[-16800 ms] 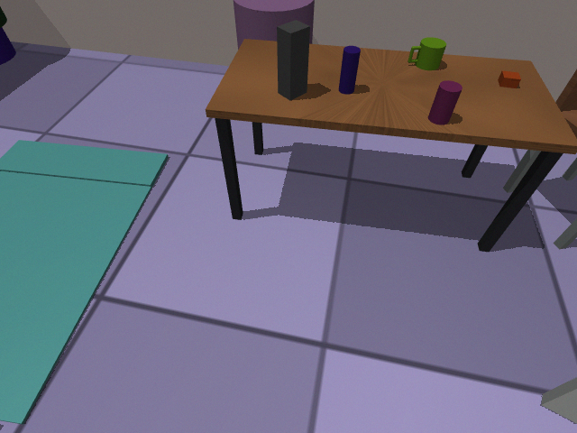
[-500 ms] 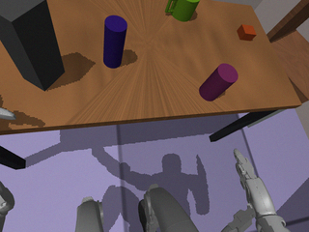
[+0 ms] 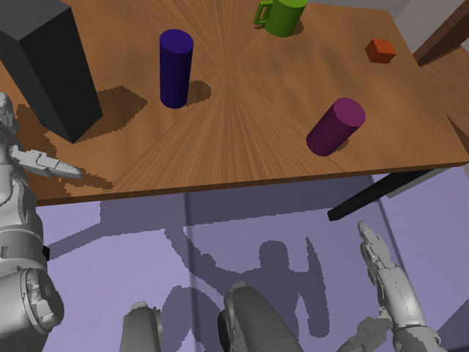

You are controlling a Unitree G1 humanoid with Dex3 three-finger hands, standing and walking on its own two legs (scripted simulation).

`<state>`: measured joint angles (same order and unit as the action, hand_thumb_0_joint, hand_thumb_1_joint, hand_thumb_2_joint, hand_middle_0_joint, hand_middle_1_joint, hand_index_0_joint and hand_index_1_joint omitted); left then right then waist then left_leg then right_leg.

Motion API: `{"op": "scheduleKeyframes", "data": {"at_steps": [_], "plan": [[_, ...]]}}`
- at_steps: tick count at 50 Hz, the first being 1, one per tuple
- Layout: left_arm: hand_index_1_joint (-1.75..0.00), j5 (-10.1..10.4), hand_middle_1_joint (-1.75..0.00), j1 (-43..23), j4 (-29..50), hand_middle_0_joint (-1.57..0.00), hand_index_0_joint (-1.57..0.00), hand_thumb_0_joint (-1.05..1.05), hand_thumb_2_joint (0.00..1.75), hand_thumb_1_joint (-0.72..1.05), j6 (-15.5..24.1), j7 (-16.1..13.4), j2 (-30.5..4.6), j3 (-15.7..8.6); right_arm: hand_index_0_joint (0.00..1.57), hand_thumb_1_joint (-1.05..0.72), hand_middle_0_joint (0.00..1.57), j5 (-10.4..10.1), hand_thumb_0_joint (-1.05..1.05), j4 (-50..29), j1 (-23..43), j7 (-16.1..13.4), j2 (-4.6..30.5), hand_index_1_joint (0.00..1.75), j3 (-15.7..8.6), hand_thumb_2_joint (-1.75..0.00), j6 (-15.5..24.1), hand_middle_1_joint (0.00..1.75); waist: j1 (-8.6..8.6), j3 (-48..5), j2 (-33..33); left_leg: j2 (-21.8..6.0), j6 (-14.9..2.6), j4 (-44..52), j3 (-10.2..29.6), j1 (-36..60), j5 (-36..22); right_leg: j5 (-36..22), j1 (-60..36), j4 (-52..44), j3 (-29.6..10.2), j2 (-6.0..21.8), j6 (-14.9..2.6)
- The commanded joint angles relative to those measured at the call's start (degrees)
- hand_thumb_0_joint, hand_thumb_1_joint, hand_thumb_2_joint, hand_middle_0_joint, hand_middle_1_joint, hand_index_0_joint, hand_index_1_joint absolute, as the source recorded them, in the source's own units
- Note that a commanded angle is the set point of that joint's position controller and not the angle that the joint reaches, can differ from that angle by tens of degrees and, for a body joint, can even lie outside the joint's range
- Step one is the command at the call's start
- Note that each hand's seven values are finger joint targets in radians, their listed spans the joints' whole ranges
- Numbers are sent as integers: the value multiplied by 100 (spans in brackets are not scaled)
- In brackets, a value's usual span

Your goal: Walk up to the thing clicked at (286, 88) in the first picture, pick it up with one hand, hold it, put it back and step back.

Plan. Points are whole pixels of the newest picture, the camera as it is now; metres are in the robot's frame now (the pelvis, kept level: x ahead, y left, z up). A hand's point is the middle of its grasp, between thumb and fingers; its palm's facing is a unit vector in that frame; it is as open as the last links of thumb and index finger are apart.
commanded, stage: rest palm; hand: left
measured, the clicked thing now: (53, 77) +0.56 +0.20 +0.04
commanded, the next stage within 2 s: close in 0.30 s
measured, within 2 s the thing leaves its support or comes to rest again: leaves its support in 2.00 s
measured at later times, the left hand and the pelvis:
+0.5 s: hand (63, 127) +0.50 +0.19 +0.00, palm faces +0.23 -0.97 +0.02, open 17.7 cm; pelvis -0.01 -0.01 +0.00, yaw +0 degrees
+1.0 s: hand (57, 107) +0.53 +0.20 +0.01, palm faces +0.22 -0.98 +0.02, open 16.2 cm; pelvis +0.00 +0.00 -0.01, yaw -1 degrees
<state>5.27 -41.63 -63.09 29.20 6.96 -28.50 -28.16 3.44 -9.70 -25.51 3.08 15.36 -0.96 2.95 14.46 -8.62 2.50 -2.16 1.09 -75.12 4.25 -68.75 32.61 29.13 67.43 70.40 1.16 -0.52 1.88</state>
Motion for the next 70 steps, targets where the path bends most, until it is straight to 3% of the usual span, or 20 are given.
{"op": "scheduleKeyframes", "data": {"at_steps": [1, 8, 15, 18, 20, 22, 25, 26, 29, 31, 34, 39, 46, 48, 52, 54, 56, 60, 65, 70], "plan": [[0, -130, 0, -2291, 1160, -9, -6, 0, 0, -61, 467, -118, -1359, 64, 5, 50, 5, 13, 0, -717, -488, -52, 849, 5, -674, -7, 198, 5, 5, -2821, -1878, 117, -34, 775, -144, 2409, -2572, -1997, -1197, -571, 94, -117, -318], [0, -281, 0, -2339, 1305, -9, -7, 0, 0, -61, 505, -422, -1125, 173, 5, 49, 5, 144, 0, -758, -224, 73, 786, 5, -618, -7, 60, 5, -83, -3048, -2238, 36, 39, 793, -48, 2639, -2704, -1799, -1004, -488, 191, -156, -380], [0, -268, 0, -2062, 1081, -8, -7, 0, 0, -61, 494, -679, -948, 80, 5, 50, 5, 109, 0, -1041, -81, -28, 917, 5, -828, -6, -5, 5, 30, -3107, -1350, 80, -107, 854, -117, 1752, -1906, -1742, -1687, -591, 88, -142, -280], [0, -256, 0, -2132, 1053, -7, -7, 0, 0, -61, 536, -656, -751, 228, 5, 50, 5, 72, 0, -1081, -110, -48, 808, 5, -740, -6, -13, 5, 57, -2941, -1011, 114, -151, 835, -154, 1543, -1720, -1684, -1713, -655, 19, -126, -222], [0, -286, 0, -2010, 753, -7, -7, 0, 0, -61, 553, -685, -891, 119, 5, 50, 5, 54, 0, -983, -242, -49, 856, 5, -762, -6, -34, 5, 121, -2637, -860, 118, -163, 875, -162, 1358, -1535, -1543, -1623, -685, 6, -128, -221], [-1, -311, -3, -2478, 1060, -20, -21, 0, 0, -61, 663, -676, -1095, 94, 5, 50, 5, 45, 0, -1302, -126, -41, 748, 5, -612, -6, -1, 5, 144, -2871, -965, 143, -164, 830, -199, 1402, -1481, -1530, -1684, -687, -71, -101, -204], [-1, -414, -3, -2697, 850, -22, -23, 0, 0, -61, 631, -673, -1158, 215, 5, 50, 5, 68, 0, -1057, -470, -38, 759, 5, -610, -6, -62, 5, 273, -2892, -1274, 160, -154, 754, -226, 1715, -1819, -1786, -1484, -638, -48, -100, -234], [-1, -436, -3, -2803, 898, -22, -23, 0, 0, -61, 641, -691, -1428, 63, 5, 50, 5, 68, 0, -1007, -466, -34, 811, 5, -639, -6, -85, 5, 225, -2834, -1315, 168, -147, 752, -213, 1698, -1853, -1780, -1436, -638, -29, -109, -242], [-2, -384, -4, -2926, 775, -25, -26, 0, 0, -61, 614, -626, -1237, 189, 5, 49, 5, 89, 0, -1062, -303, -15, 763, 5, -564, -6, -50, 5, 256, -2876, -1458, 168, -127, 760, -216, 1873, -1799, -1728, -1439, -667, -46, -85, -247], [-3, -437, -4, -3255, 965, -26, -26, 0, 0, -61, 633, -628, -1413, 165, 5, 49, 5, 120, 0, -1149, -274, 9, 749, 5, -539, -6, -62, 5, 290, -3018, -1761, 160, -119, 733, -222, 1978, -1777, -1661, -1341, -665, -74, -71, -257], [-2, -551, -3, -2924, 330, -27, -27, 0, 0, -61, 517, -612, -1515, 180, 5, 49, 5, 119, 0, -1104, -202, 6, 833, 5, -568, -6, -67, 5, 332, -2811, -1737, 137, -115, 689, -199, 1867, -1795, -1643, -1184, -656, -53, -76, -264], [-11, -427, -12, -3145, 725, -34, -34, 0, 0, -60, 505, -598, -1868, -107, 5, 49, 5, 94, 0, -1128, -243, 20, 870, 5, -608, -6, -128, 5, 189, -3378, -1918, 106, -67, 719, -137, 2112, -2153, -1809, -1415, -531, 44, -123, -298], [-25, -399, -26, -2706, 584, -48, -48, 0, 5, -57, 382, -633, -1092, 223, 5, 49, 5, 89, 0, -1194, 20, 38, 925, 5, -652, -6, -106, 5, 166, -3158, -1776, -2, 5, 785, -36, 2303, -2655, -1918, -1053, -498, 186, -212, -358], [-28, -413, -29, -2762, 885, -50, -51, 0, 8, -54, 394, -708, -1375, 96, 5, 49, 5, 77, 0, -950, -105, 18, 935, 5, -703, -6, -138, 5, 94, -3250, -1900, 5, 14, 806, -40, 2442, -2704, -1924, -1123, -490, 182, -212, -359], [-36, -317, -38, -2245, 1013, -57, -58, 0, 16, -48, 397, -714, -980, 160, 5, 49, 5, 60, 0, -1041, -270, 34, 864, 5, -658, -5, -165, 5, 64, -3309, -1636, 24, -9, 836, -75, 2432, -2888, -2202, -1486, -522, 185, -207, -337], [-42, -281, -43, -2466, 1455, -61, -63, 0, 22, -43, 424, -733, -1212, 46, 5, 49, 5, 47, 0, -1146, -275, 27, 893, 5, -659, -6, -195, 5, 23, -3549, -1719, 22, -11, 854, -88, 2578, -3020, -2329, -1658, -554, 157, -195, -330], [-48, -277, -49, -2532, 1264, -66, -67, 0, 28, -39, 402, -756, -842, 290, 5, 49, 5, 57, 0, -932, -301, 23, 789, 5, -628, -6, -216, 5, 109, -3129, -1682, 15, -5, 867, -94, 2506, -2991, -2301, -1475, -565, 159, -193, -330], [-53, -353, -53, -2558, 975, -71, -71, 0, 33, -35, 433, -835, -673, 380, 5, 49, 5, 93, 0, -852, -173, 15, 803, 5, -635, -6, -178, 5, 240, -2886, -1527, 1, -36, 805, -87, 2472, -2961, -2278, -1250, -589, 154, -186, -315], [-62, -426, -63, -2729, 1073, -79, -80, 0, 42, -32, 553, -772, -1189, 165, 5, 49, 5, 116, 0, -894, -397, 38, 813, 5, -594, -6, -220, 5, 130, -3341, -1742, 95, -54, 763, -195, 2585, -3153, -2702, -1746, -583, 82, -128, -284], [-74, -342, -74, -2587, 896, -90, -90, 0, 54, -24, 530, -752, -751, 322, 5, 49, 5, 141, 0, -838, -279, 97, 698, 5, -478, -6, -208, 5, 150, -2968, -1768, 75, -30, 809, -167, 2465, -2971, -2463, -1511, -632, 112, -129, -295]]}}
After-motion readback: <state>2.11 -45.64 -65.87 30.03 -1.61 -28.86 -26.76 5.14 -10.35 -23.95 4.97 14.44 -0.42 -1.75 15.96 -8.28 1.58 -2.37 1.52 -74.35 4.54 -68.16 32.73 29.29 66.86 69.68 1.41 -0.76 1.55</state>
